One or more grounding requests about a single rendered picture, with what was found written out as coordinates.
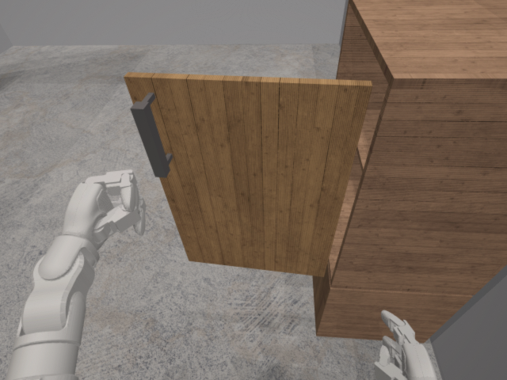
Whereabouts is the robot left hand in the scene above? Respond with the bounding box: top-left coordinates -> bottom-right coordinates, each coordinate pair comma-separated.
61,169 -> 147,251

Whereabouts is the cupboard door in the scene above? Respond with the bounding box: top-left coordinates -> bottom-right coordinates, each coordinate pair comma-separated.
124,72 -> 372,277

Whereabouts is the handle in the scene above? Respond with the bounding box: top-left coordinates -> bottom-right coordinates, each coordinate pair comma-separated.
130,93 -> 173,178

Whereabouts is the robot left forearm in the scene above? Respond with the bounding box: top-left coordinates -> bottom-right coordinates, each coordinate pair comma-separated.
6,235 -> 100,380

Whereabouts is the robot right hand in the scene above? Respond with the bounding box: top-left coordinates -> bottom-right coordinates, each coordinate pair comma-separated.
375,310 -> 437,380

